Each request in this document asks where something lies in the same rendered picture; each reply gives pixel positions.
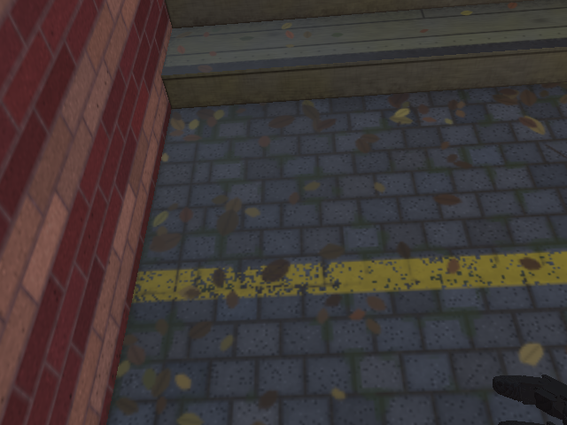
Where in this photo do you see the robot right hand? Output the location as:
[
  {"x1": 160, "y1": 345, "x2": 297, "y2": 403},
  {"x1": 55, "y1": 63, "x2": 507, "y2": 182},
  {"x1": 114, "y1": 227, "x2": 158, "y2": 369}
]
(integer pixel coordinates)
[{"x1": 493, "y1": 375, "x2": 567, "y2": 425}]

